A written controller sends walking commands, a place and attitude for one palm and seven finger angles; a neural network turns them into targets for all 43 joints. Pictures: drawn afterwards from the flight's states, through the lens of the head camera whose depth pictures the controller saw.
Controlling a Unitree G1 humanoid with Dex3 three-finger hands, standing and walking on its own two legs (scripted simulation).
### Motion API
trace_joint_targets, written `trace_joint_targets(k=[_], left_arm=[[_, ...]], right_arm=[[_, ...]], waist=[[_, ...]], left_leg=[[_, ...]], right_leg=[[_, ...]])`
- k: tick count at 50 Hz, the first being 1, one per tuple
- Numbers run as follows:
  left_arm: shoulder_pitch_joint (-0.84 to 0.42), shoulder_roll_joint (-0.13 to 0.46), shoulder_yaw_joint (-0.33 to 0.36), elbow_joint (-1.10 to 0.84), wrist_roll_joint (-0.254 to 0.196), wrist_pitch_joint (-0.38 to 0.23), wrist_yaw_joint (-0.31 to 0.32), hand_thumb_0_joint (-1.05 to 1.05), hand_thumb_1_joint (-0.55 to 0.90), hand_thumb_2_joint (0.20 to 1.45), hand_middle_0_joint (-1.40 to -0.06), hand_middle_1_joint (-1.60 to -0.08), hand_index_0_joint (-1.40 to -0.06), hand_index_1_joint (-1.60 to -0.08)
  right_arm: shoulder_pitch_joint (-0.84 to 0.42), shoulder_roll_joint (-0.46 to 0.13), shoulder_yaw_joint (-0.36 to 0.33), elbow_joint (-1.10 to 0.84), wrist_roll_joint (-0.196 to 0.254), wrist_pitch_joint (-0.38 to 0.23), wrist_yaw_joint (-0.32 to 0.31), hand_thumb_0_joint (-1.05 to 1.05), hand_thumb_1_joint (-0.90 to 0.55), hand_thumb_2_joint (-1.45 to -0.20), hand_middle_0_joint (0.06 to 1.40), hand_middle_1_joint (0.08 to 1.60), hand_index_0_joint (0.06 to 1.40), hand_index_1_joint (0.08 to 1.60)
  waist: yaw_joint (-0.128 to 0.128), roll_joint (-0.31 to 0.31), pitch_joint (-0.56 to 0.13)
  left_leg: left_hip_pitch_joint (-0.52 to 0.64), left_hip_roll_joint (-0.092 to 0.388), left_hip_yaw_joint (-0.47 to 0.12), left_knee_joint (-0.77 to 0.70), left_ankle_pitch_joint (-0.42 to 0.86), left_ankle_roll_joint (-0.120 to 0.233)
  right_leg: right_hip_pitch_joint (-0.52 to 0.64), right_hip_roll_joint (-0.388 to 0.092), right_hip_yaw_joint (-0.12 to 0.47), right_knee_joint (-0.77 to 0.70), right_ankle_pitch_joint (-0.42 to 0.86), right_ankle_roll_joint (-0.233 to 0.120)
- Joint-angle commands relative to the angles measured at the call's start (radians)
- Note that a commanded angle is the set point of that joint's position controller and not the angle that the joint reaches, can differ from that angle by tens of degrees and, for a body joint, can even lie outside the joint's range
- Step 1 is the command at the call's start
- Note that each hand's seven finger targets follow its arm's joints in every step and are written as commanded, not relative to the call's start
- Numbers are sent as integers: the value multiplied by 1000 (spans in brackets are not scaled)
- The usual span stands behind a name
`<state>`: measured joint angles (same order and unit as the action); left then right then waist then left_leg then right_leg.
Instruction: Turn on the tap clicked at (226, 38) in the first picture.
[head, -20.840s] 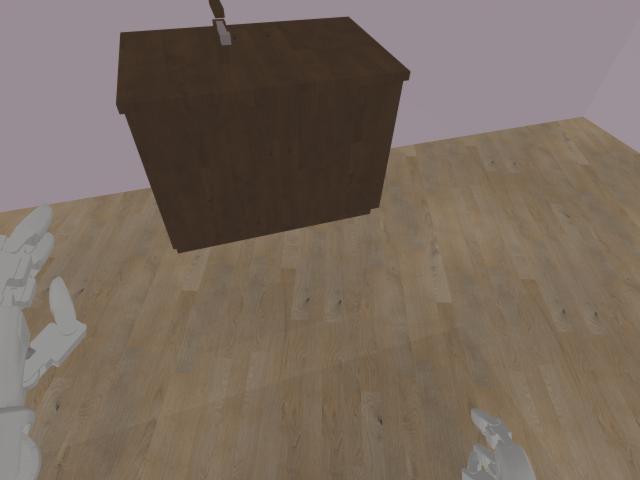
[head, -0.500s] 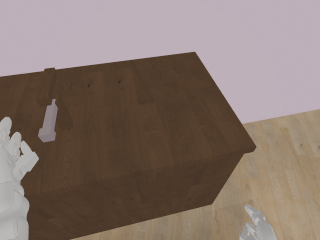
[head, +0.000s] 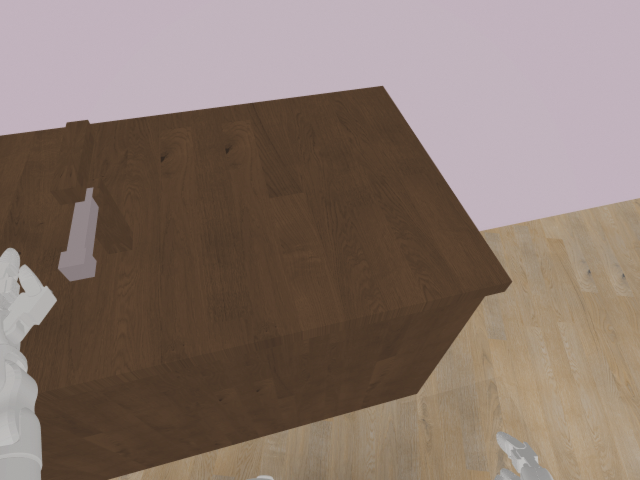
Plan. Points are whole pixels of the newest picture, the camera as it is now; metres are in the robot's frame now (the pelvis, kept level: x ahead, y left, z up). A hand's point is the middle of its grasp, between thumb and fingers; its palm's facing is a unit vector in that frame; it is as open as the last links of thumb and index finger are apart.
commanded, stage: reach beside the lever's end, fingers flat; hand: left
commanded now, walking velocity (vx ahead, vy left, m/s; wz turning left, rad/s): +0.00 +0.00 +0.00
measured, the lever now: (78, 264) +0.33 +0.32 +0.08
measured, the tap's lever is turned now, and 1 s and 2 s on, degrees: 0 3 25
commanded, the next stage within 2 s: push the lever round in 0.26 s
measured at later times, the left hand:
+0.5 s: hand (58, 294) +0.30 +0.33 +0.07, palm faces +0.53 -0.84 -0.10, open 7.8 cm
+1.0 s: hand (80, 293) +0.30 +0.30 +0.08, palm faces +0.54 -0.84 -0.09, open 7.7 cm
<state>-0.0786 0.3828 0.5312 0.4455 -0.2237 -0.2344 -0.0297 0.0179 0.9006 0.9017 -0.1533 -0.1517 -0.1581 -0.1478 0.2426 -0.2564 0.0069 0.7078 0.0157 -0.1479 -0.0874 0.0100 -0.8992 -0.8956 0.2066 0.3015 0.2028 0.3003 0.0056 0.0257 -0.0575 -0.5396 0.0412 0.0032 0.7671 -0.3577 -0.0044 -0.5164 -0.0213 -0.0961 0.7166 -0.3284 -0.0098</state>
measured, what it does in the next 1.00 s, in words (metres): stands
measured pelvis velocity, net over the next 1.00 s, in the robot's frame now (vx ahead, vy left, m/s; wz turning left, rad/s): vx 0.00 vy -0.01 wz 0.01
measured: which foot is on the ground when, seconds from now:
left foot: down 0.00-1.00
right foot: down 0.00-1.00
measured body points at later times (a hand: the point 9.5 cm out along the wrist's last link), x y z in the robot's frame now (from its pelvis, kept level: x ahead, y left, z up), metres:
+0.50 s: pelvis +0.00 +0.00 +0.00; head +0.04 +0.01 +0.45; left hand +0.26 +0.37 +0.08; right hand +0.16 -0.24 -0.10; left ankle +0.02 +0.12 -0.71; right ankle +0.02 -0.12 -0.71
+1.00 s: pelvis +0.00 -0.01 +0.00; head +0.04 -0.01 +0.45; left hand +0.26 +0.35 +0.08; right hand +0.15 -0.26 -0.11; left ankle +0.02 +0.12 -0.71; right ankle +0.02 -0.12 -0.71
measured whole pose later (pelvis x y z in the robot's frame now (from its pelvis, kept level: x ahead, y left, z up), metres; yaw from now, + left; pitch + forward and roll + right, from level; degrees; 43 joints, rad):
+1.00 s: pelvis +0.00 -0.01 +0.00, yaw +1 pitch +7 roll -1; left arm -0.04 0.30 0.44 0.36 -0.20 -0.25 0.06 0.02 0.92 0.91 -0.15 -0.15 -0.16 -0.15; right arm 0.23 -0.25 0.00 0.71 0.01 -0.14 -0.08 0.01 -0.90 -0.90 0.21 0.30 0.20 0.30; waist 0.01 0.03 -0.07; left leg -0.54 0.04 -0.01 0.77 -0.37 -0.01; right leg -0.51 -0.02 -0.10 0.73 -0.35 -0.02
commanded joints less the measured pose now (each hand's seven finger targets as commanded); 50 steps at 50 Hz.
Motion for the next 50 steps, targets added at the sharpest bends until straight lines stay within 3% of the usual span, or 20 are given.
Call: trace_joint_targets(k=[1, 2, 9, 12, 13, 17, 18, 21, 23, 24, 28, 29, 34, 36, 38, 39, 43, 46, 48, 50], left_arm=[[-150, 287, 79, -235, -18, -84, -2, 0, 900, 900, -150, -150, -150, -150], [-174, 266, 58, -238, -20, -87, -4, 0, 900, 900, -150, -150, -150, -150], [-196, 267, 49, -302, -6, -106, 14, 0, 900, 900, -150, -150, -150, -150], [-208, 252, 27, -267, -10, -95, 16, 0, 900, 900, -150, -150, -150, -150], [-211, 276, 56, -263, -4, -93, 24, 0, 900, 900, -150, -150, -150, -150], [-187, 240, 23, -275, -5, -80, 29, 0, 900, 900, -150, -150, -150, -150], [-161, 273, 60, -265, 3, -78, 36, 0, 900, 900, -150, -150, -150, -150], [-182, 218, 8, -262, -5, -67, 33, 0, 900, 900, -150, -150, -150, -150], [-180, 254, 47, -242, -1, -61, 41, 0, 900, 900, -150, -150, -150, -150], [-222, 234, 15, -259, 3, -63, 42, 0, 900, 900, -150, -150, -150, -150], [-213, 248, 28, -275, 14, -70, 54, 0, 900, 900, -150, -150, -150, -150], [-243, 216, -10, -289, 18, -74, 55, 0, 900, 900, -150, -150, -150, -150], [-227, 209, -10, -300, 18, -79, 65, 0, 900, 900, -150, -150, -150, -150], [-185, 198, -9, -277, 10, -72, 69, 0, 900, 900, -150, -150, -150, -150], [-185, 235, 25, -289, 18, -77, 76, 0, 900, 900, -150, -150, -150, -150], [-183, 199, -7, -298, 17, -77, 74, 0, 900, 900, -150, -150, -150, -150], [-169, 184, -19, -334, 18, -90, 78, 0, 900, 900, -150, -150, -150, -150], [-179, 157, -49, -316, 13, -89, 82, 0, 900, 900, -150, -150, -150, -150], [-181, 175, -29, -303, 17, -88, 91, 0, 900, 900, -150, -150, -150, -150], [-201, 140, -70, -314, 25, -89, 97, 0, 900, 900, -150, -150, -150, -150]], right_arm=[[-32, -154, -55, -134, 6, -51, -7, 0, -900, -900, 200, 300, 200, 300], [-33, -154, -54, -132, 5, -52, -8, 0, -900, -900, 200, 300, 200, 300], [-37, -148, -55, -126, 3, -57, -11, 0, -900, -900, 200, 300, 200, 300], [-42, -151, -49, -123, 5, -60, -14, 0, -900, -900, 200, 300, 200, 300], [-46, -147, -48, -118, 8, -57, -17, 0, -900, -900, 200, 300, 200, 300], [-45, -146, -49, -131, 2, -60, -14, 0, -900, -900, 200, 300, 200, 300], [-44, -143, -49, -128, 5, -55, -14, 0, -900, -900, 200, 300, 200, 300], [-46, -144, -46, -135, 5, -54, -9, 0, -900, -900, 200, 300, 200, 300], [-46, -143, -45, -131, 8, -48, -12, 0, -900, -900, 200, 300, 200, 300], [-49, -142, -43, -135, 8, -47, -12, 0, -900, -900, 200, 300, 200, 300], [-43, -140, -48, -132, 5, -46, -11, 0, -900, -900, 200, 300, 200, 300], [-41, -140, -45, -136, 2, -46, -8, 0, -900, -900, 200, 300, 200, 300], [-42, -137, -49, -134, 2, -42, -5, 0, -900, -900, 200, 300, 200, 300], [-42, -140, -52, -136, 2, -41, -4, 0, -900, -900, 200, 300, 200, 300], [-44, -139, -53, -131, 3, -35, -5, 0, -900, -900, 200, 300, 200, 300], [-43, -135, -52, -136, 2, -35, -2, 0, -900, -900, 200, 300, 200, 300], [-49, -131, -54, -136, 3, -39, 0, 0, -900, -900, 200, 300, 200, 300], [-51, -136, -54, -132, 4, -42, 0, 0, -900, -900, 200, 300, 200, 300], [-57, -135, -53, -127, 7, -41, -4, 0, -900, -900, 200, 300, 200, 300], [-61, -133, -53, -131, 6, -44, -3, 0, -900, -900, 200, 300, 200, 300]], waist=[[18, 59, -239], [5, 41, -230], [4, 96, -249], [-6, 57, -217], [5, 78, -204], [8, 73, -246], [20, 85, -238], [6, 61, -229], [14, 50, -211], [-2, 58, -214], [8, 75, -246], [-3, 76, -254], [2, 85, -266], [4, 39, -255], [12, 56, -256], [9, 55, -261], [10, 86, -254], [-5, 33, -231], [2, 34, -212], [-3, 44, -220]], left_leg=[[82, -48, -37, -115, 207, 23], [82, -48, -38, -112, 195, 24], [110, -43, -51, -114, 201, 17], [87, -43, -60, -118, 150, 16], [85, -41, -59, -123, 146, 15], [105, -44, -53, -118, 185, 14], [101, -40, -54, -120, 203, 12], [92, -43, -50, -114, 192, 13], [74, -42, -50, -115, 178, 16], [80, -43, -48, -117, 171, 16], [96, -41, -46, -107, 204, 15], [102, -44, -47, -105, 208, 15], [107, -44, -44, -106, 223, 14], [95, -45, -37, -103, 221, 18], [91, -43, -37, -105, 235, 18], [94, -46, -33, -105, 238, 19], [105, -43, -34, -106, 243, 17], [93, -42, -36, -109, 207, 19], [78, -43, -37, -115, 178, 21], [89, -46, -32, -116, 169, 21]], right_leg=[[129, 35, 41, -75, 176, -12], [116, 35, 40, -76, 168, -9], [102, 35, 38, -65, 153, -14], [75, 37, 34, -68, 110, -13], [82, 35, 38, -74, 106, -14], [99, 36, 35, -67, 141, -14], [111, 34, 35, -68, 154, -16], [96, 35, 34, -67, 154, -12], [103, 34, 37, -74, 145, -12], [92, 33, 36, -71, 139, -11], [111, 34, 41, -67, 169, -14], [108, 33, 40, -63, 176, -13], [122, 33, 41, -62, 193, -13], [129, 34, 41, -68, 203, -11], [143, 32, 45, -69, 215, -11], [149, 31, 45, -67, 224, -10], [147, 32, 45, -69, 223, -13], [128, 34, 42, -76, 196, -11], [131, 30, 46, -84, 169, -10], [125, 30, 49, -85, 162, -10]])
